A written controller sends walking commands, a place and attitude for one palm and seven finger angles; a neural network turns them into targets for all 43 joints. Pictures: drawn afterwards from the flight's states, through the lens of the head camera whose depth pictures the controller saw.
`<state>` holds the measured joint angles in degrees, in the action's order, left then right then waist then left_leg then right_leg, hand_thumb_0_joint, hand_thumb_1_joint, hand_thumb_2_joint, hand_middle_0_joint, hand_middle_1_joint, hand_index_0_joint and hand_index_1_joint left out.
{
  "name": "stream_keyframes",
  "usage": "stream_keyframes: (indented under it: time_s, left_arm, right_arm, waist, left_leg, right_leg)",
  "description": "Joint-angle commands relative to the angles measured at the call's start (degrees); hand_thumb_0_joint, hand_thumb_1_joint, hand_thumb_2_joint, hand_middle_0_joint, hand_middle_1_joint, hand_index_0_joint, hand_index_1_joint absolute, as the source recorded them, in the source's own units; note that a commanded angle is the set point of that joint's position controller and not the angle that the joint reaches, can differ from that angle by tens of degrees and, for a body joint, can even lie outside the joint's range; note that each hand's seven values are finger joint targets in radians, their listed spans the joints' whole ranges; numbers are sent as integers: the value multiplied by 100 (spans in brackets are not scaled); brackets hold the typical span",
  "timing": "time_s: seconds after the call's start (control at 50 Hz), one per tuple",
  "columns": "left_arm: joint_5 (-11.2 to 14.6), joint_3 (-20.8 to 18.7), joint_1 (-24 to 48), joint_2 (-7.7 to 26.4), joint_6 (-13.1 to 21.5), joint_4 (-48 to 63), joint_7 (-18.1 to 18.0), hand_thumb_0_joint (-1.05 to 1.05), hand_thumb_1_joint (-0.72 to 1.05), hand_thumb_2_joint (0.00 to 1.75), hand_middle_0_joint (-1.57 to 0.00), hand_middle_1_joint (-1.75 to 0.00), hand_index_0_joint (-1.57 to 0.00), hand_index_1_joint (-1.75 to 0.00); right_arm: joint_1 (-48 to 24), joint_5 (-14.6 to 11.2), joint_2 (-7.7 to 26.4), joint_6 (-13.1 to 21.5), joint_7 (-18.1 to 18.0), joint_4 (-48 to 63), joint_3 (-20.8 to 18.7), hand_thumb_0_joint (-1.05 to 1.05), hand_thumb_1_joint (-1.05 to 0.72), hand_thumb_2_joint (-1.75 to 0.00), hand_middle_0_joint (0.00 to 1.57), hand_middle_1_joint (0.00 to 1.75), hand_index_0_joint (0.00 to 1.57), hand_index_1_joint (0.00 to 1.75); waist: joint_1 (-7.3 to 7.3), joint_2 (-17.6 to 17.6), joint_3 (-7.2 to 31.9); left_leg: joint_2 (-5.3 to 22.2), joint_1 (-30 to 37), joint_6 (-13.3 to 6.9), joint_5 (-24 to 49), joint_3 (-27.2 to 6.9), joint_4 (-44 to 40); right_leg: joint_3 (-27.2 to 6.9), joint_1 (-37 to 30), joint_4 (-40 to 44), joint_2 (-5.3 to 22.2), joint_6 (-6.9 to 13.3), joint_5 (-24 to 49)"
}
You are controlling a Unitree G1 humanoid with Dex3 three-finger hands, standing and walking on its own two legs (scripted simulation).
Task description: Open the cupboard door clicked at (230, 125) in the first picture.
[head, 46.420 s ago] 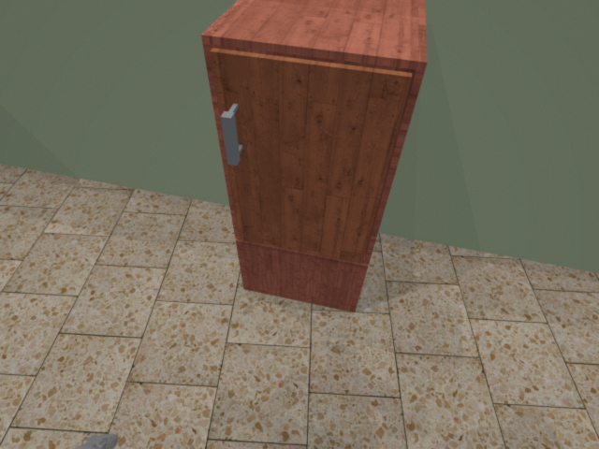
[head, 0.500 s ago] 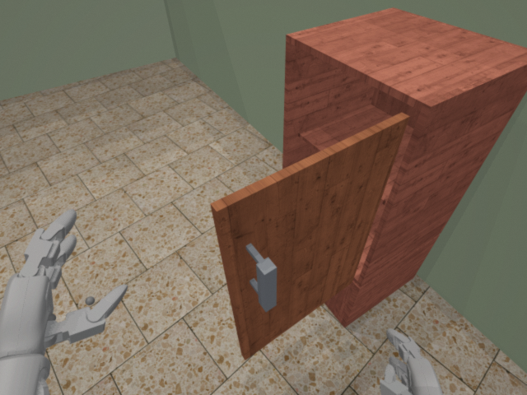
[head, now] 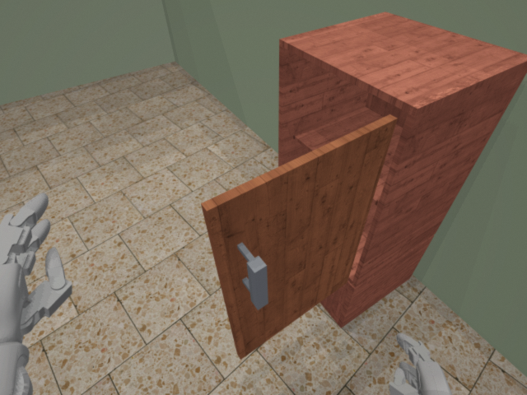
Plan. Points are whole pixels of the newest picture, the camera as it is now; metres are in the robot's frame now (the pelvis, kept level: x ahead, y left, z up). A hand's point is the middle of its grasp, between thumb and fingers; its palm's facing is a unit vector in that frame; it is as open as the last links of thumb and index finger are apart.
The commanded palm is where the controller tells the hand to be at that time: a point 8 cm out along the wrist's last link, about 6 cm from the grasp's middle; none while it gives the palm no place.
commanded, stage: draw the hand back to the body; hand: left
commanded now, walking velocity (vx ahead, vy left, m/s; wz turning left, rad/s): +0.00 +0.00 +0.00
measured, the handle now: (251, 275) +0.32 +0.07 -0.01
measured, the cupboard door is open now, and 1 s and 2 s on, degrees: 92 92 92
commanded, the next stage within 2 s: step back with the hand held close in 0.06 s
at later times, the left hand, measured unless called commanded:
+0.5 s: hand (75, 286) +0.19 +0.25 +0.14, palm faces +0.31 -0.81 -0.50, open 7.4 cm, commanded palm +0.13 +0.30 +0.17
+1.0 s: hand out of the picture +0.11 +0.29 +0.15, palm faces +0.43 -0.77 -0.48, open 7.4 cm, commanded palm +0.03 +0.33 +0.17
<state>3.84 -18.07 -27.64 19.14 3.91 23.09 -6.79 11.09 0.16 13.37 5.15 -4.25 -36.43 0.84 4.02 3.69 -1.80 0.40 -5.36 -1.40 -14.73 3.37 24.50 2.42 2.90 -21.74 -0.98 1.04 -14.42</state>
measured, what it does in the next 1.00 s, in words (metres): shifts its weight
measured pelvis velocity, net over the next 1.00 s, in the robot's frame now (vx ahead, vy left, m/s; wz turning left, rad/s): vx -0.10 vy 0.03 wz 0.01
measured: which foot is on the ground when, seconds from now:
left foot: down 0.00-1.00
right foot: down 0.00-0.96, up 0.98-1.00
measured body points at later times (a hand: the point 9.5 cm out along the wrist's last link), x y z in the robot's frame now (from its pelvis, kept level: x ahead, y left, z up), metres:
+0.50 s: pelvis -0.02 +0.01 +0.00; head +0.00 +0.00 +0.45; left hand +0.17 +0.30 +0.17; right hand +0.15 -0.25 -0.08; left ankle -0.01 +0.10 -0.74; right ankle -0.02 -0.11 -0.74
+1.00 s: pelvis -0.10 +0.03 -0.02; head -0.07 +0.05 +0.43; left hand +0.08 +0.33 +0.17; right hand +0.05 -0.21 -0.10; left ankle -0.01 +0.10 -0.74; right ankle -0.04 -0.10 -0.74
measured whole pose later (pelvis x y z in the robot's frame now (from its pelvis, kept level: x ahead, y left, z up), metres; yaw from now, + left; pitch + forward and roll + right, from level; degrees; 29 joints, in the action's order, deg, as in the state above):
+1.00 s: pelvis -0.10 +0.03 -0.02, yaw +1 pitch -1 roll -3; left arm 0.2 -24.2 -30.0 23.1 12.0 30.2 -10.0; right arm 12.8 0.6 12.0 4.9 -5.5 -33.6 0.2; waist -0.5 1.0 -4.3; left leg 0.1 -24.4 -4.7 -9.3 3.4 34.0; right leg 0.1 21.6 -35.0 -1.7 -0.8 -13.6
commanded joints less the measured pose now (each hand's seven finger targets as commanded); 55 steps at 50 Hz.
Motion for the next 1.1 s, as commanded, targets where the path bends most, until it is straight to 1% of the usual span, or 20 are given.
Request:
stream_keyframes:
  time_s: [0.0,0.14,0.16,0.18,0.2,0.24,0.26,0.32,0.42,0.46,0.56,0.66,0.72,0.8,0.86,0.9,0.94,1.0,1.04,1.08]
  left_arm:
    - [-18,-774,512,1113,459,1179,-112,0,90,90,-20,-30,-20,-30]
    - [-9,-746,458,1083,490,1110,-92,0,90,90,-20,-30,-20,-30]
    - [-15,-806,878,1240,505,1240,-111,0,90,90,-20,-30,-20,-30]
    - [-48,-1465,1260,1882,708,1373,-129,0,90,90,-20,-30,-20,-30]
    - [-70,-1174,650,1456,707,829,-68,0,90,90,-20,-30,-20,-30]
    - [-112,-933,292,1216,732,807,-17,0,90,90,-20,-30,-20,-30]
    - [-126,-909,324,1232,772,1001,-23,0,90,90,-20,-30,-20,-30]
    - [-135,-972,-3,1303,777,1242,-77,0,90,90,-20,-30,-20,-30]
    - [-102,-1307,-462,1543,747,1403,-174,0,90,90,-20,-30,-20,-30]
    - [-102,-1403,-501,1640,772,1580,-209,0,90,90,-20,-30,-20,-30]
    - [-135,-1389,-603,1577,830,1710,-253,0,90,90,-20,-30,-20,-30]
    - [-232,-1395,-470,1457,923,1589,-299,0,90,90,-20,-30,-20,-30]
    - [-296,-1318,-252,1384,1002,1635,-318,0,90,90,-20,-30,-20,-30]
    - [-319,-1276,-29,1434,1091,1842,-394,0,90,90,-20,-30,-20,-30]
    - [-310,-1348,6,1536,1166,1937,-472,0,90,90,-20,-30,-20,-30]
    - [-328,-1400,-75,1478,1204,1969,-489,0,90,90,-20,-30,-20,-30]
    - [-394,-1549,-102,1456,1249,1989,-474,0,90,90,-20,-30,-20,-30]
    - [-378,-1607,-276,1486,1258,1806,-413,0,90,90,-20,-30,-20,-30]
    - [-285,-1471,-367,1367,1249,1728,-380,0,90,90,-20,-30,-20,-30]
    - [-179,-1273,-329,1297,1277,1873,-364,0,90,90,-20,-30,-20,-30]
  right_arm:
    - [-787,-33,567,378,-40,915,-206,0,-90,-90,20,30,20,30]
    - [-805,-22,570,407,-35,862,-236,0,-90,-90,20,30,20,30]
    - [-851,-31,595,411,-48,832,-225,0,-90,-90,20,30,20,30]
    - [-800,-84,693,310,-70,1036,-218,0,-90,-90,20,30,20,30]
    - [-755,-43,610,209,-85,915,-237,0,-90,-90,20,30,20,30]
    - [-723,-28,636,77,-57,1000,-267,0,-90,-90,20,30,20,30]
    - [-768,-30,667,45,-78,1032,-292,0,-90,-90,20,30,20,30]
    - [-699,-38,689,-49,-93,1185,-319,0,-90,-90,20,30,20,30]
    - [-713,-75,617,-228,-119,1356,-370,0,-90,-90,20,30,20,30]
    - [-713,-85,653,-266,-127,1388,-406,0,-90,-90,20,30,20,30]
    - [-669,-75,688,-215,-135,1463,-412,0,-90,-90,20,30,20,30]
    - [-570,-60,730,-63,-145,1447,-413,0,-90,-90,20,30,20,30]
    - [-445,-66,737,48,-146,1425,-420,0,-90,-90,20,30,20,30]
    - [-339,-16,708,170,-143,1290,-407,0,-90,-90,20,30,20,30]
    - [-322,23,706,242,-157,1159,-383,0,-90,-90,20,30,20,30]
    - [-388,21,718,291,-174,1197,-360,0,-90,-90,20,30,20,30]
    - [-434,25,734,364,-186,1218,-385,0,-90,-90,20,30,20,30]
    - [-492,56,671,430,-127,1183,-433,0,-90,-90,20,30,20,30]
    - [-459,97,608,479,-70,1058,-414,0,-90,-90,20,30,20,30]
    - [-480,125,557,538,-24,914,-379,0,-90,-90,20,30,20,30]
  waist:
    - [-3,40,301]
    - [2,-87,368]
    - [-21,-61,356]
    - [-296,-310,-89]
    - [-325,-516,29]
    - [-334,-599,319]
    - [-325,-230,466]
    - [-308,1,957]
    - [-304,-331,1221]
    - [-297,-156,1282]
    - [-273,220,1053]
    - [-314,249,596]
    - [-403,-106,373]
    - [-461,-398,368]
    - [-475,-258,507]
    - [-436,292,544]
    - [-351,895,701]
    - [-338,734,607]
    - [-361,587,453]
    - [-365,552,695]
  left_leg:
    - [118,148,8,1196,-233,-338]
    - [109,211,-21,1209,-187,-328]
    - [100,221,-23,1168,-199,-322]
    - [213,-91,-97,750,-305,-125]
    - [188,-45,-105,686,-325,38]
    - [214,-62,-79,887,-254,63]
    - [241,-14,-71,1125,-225,26]
    - [371,19,-45,1858,-237,-58]
    - [460,-280,-33,2197,-290,26]
    - [476,-407,-31,2230,-320,34]
    - [640,-1033,-115,1586,-560,-278]
    - [840,-2511,-332,-786,-863,-768]
    - [686,-2787,-339,-1816,-826,-519]
    - [404,-2068,-198,-1632,-758,157]
    - [431,-1673,-152,-1458,-875,167]
    - [798,-2399,-292,-2007,-1291,-661]
    - [1393,-3389,-537,-2727,-1876,-1517]
    - [1649,-3475,-695,-2520,-1951,-1559]
    - [1513,-2878,-592,-1856,-1783,-1449]
    - [1371,-1666,-445,-567,-1645,-1199]
  right_leg:
    - [-238,277,403,122,30,1057]
    - [-270,257,448,130,2,1126]
    - [-282,269,488,137,12,1095]
    - [-968,1036,797,417,13,1457]
    - [-991,1063,798,558,15,1606]
    - [-916,952,637,610,-12,1897]
    - [-853,861,502,615,-14,2172]
    - [-710,590,89,522,-46,2568]
    - [-677,415,-235,495,-59,2907]
    - [-671,359,-351,500,-48,2943]
    - [-597,401,-626,289,-97,1981]
    - [-637,12,-1041,178,-120,958]
    - [-923,389,-724,304,-69,173]
    - [-1250,1458,-2,597,116,-861]
    - [-1086,1806,-28,593,125,-936]
    - [-725,1062,-749,224,-58,-690]
    - [-322,-111,-2102,-203,-201,-30]
    - [-423,-24,-2689,-316,-150,-620]
    - [-353,448,-2101,-283,-60,-979]
    - [-370,944,-1147,-213,9,-1017]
